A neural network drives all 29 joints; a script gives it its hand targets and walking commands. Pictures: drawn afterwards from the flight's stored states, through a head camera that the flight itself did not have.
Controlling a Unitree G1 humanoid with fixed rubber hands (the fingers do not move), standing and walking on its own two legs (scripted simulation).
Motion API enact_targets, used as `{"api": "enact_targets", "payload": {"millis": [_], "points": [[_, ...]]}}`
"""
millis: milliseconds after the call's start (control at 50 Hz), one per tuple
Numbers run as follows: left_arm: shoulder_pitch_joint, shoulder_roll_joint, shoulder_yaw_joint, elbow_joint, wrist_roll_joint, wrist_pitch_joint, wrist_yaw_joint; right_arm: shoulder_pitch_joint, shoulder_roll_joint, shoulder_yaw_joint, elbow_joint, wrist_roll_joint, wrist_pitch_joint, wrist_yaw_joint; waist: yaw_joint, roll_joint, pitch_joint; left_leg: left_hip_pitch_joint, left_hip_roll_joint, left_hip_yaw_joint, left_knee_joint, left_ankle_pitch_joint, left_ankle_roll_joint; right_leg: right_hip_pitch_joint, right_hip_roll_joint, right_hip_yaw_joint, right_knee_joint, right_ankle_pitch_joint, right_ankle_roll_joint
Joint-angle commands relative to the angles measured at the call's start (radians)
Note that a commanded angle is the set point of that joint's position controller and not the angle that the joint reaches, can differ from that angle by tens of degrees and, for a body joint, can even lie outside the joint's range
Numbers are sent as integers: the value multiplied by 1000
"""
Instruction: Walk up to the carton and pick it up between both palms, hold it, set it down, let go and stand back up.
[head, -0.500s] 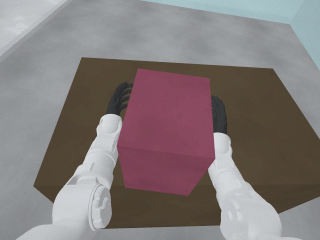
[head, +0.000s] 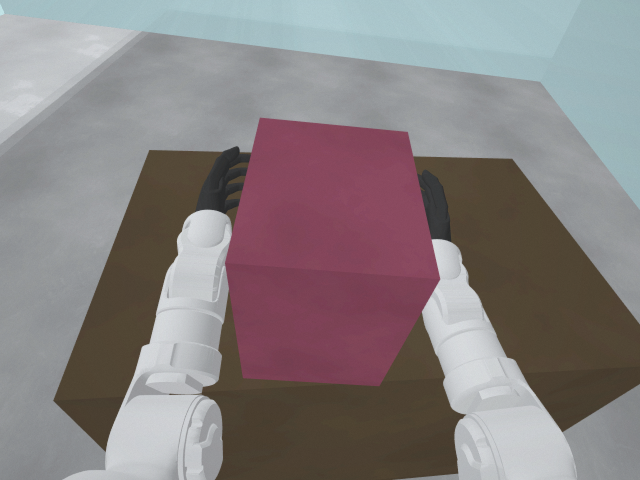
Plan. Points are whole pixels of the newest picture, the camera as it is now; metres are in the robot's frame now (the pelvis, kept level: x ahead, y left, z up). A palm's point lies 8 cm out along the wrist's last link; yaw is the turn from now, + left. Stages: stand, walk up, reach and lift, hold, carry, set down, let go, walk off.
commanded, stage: reach and lift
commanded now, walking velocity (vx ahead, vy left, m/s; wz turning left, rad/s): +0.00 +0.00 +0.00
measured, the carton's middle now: (322, 259) +0.35 -0.01 +0.10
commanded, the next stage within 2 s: hold in 1.50 s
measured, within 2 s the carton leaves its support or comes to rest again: neither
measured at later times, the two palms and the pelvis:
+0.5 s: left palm (209, 198) +0.36 +0.12 +0.19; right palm (444, 229) +0.34 -0.15 +0.17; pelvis -0.02 +0.01 +0.00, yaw -1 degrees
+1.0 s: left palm (215, 187) +0.36 +0.12 +0.21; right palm (459, 213) +0.34 -0.16 +0.19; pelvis -0.03 +0.00 +0.00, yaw -1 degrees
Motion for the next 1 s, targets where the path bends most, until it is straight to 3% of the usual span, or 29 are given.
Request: {"api": "enact_targets", "payload": {"millis": [0,100,240,340,400,540,640,780,980], "points": [[-624,-679,-445,-209,-69,-3,-180,-814,632,406,-357,33,-27,99,-12,78,-454,103,-68,-1,-1,499,-59,241,44,28,57,441,48],[-600,-681,-438,-208,-53,82,-187,-835,590,373,-361,47,16,110,-26,83,-359,116,-60,-3,-24,437,-61,189,52,15,32,321,37],[-637,-707,-459,-258,-59,148,-171,-878,574,349,-366,66,55,127,-48,97,-351,162,-49,-12,-23,439,-75,145,63,2,21,250,24],[-644,-719,-473,-275,-60,194,-157,-929,562,345,-394,85,76,135,-46,107,-360,179,-41,-15,-22,447,-80,126,71,-1,15,211,15],[-654,-716,-456,-264,-59,219,-155,-946,571,336,-382,88,103,136,-42,92,-344,144,-41,-10,-42,377,-64,135,68,5,13,180,16],[-677,-694,-419,-259,-57,251,-156,-986,608,360,-394,108,148,127,-27,60,-360,91,-59,6,-55,311,-32,183,58,26,22,219,31],[-698,-686,-430,-289,-70,267,-159,-988,627,380,-411,132,181,112,-41,58,-383,87,-67,7,-50,317,-29,208,55,36,32,274,42],[-756,-653,-379,-247,-64,274,-165,-1024,654,349,-366,121,215,112,-28,39,-368,23,-73,17,-86,183,1,205,41,46,30,197,50],[-812,-663,-382,-226,-93,265,-153,-1082,666,351,-364,146,233,109,-28,41,-429,37,-76,10,-71,215,0,199,49,51,36,220,49]]}}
